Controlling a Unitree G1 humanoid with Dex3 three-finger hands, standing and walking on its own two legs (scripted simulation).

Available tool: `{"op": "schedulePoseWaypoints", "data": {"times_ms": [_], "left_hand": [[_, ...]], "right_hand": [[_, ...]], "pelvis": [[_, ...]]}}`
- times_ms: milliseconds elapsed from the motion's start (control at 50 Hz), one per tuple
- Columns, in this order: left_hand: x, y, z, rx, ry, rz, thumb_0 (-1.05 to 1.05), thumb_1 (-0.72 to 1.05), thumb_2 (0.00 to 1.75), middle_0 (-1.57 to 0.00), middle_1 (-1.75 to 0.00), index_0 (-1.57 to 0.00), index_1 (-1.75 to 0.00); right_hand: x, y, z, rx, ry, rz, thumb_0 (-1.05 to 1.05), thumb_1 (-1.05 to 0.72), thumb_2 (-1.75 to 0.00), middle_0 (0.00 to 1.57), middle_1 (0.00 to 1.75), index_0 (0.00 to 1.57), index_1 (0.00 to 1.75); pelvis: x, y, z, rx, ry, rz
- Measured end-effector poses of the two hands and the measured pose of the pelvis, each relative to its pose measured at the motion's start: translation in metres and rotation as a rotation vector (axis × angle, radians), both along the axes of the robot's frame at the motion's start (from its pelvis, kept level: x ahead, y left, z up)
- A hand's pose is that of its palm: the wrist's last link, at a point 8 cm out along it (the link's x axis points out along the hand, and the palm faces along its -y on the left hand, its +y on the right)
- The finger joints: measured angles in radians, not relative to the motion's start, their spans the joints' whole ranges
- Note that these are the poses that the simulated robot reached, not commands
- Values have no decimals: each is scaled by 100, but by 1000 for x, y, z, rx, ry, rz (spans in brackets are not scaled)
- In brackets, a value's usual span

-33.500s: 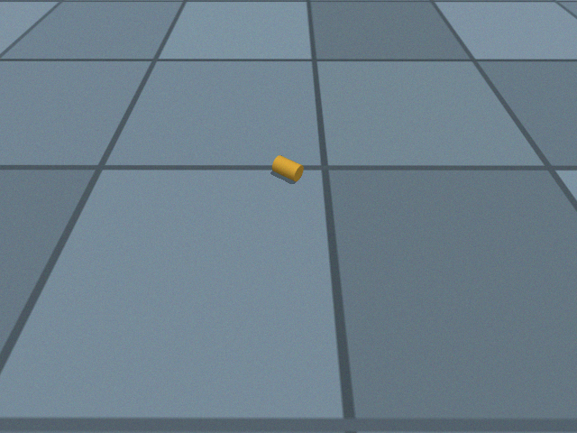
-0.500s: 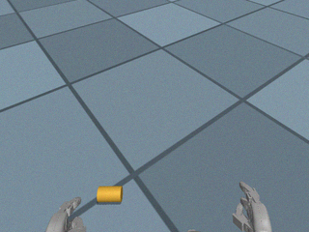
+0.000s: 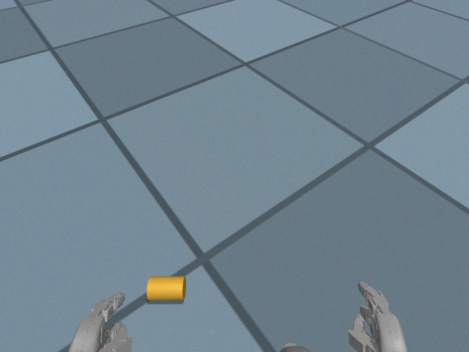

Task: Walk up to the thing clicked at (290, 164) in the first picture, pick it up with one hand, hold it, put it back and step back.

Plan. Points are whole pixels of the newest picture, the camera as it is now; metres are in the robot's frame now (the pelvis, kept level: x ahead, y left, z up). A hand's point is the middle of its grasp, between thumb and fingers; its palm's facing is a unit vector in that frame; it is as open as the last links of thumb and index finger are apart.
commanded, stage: home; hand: left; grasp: from above
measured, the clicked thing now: (167, 288) +0.47 +0.26 -0.67
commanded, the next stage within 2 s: stand in 1.38 s
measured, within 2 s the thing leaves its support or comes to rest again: neither
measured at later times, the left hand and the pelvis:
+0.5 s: hand (128, 344) +0.16 +0.18 -0.05, palm faces +0.05 -0.98 -0.20, open 7.4 cm; pelvis +0.00 +0.00 +0.00, yaw +0 degrees
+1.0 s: hand (128, 342) +0.17 +0.18 -0.05, palm faces +0.05 -0.98 -0.20, open 7.4 cm; pelvis +0.00 +0.00 +0.00, yaw +0 degrees
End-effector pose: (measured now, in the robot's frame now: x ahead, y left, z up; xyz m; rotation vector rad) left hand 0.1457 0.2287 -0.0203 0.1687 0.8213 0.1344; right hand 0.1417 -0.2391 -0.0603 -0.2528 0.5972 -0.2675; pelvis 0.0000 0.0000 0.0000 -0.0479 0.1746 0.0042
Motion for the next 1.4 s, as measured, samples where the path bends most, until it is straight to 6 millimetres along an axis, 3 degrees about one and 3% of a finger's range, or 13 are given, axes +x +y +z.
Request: {"op": "schedulePoseWaypoints", "data": {"times_ms": [740, 1400], "left_hand": [[4, 2, 0, 9, -5, -6, 1, 91, 89, -20, -30, -21, -30], [-5, 1, 0, 8, -6, -10, 1, 91, 89, -20, -30, -21, -30]], "right_hand": [[11, -2, 3, -9, -13, 3, 2, -90, -90, 20, 30, 20, 30], [1, -3, 3, -7, -20, -2, 2, -90, -90, 20, 30, 20, 30]], "pelvis": [[6, 1, -1, -1, 5, 0], [-3, 0, -3, -2, -5, -1]]}}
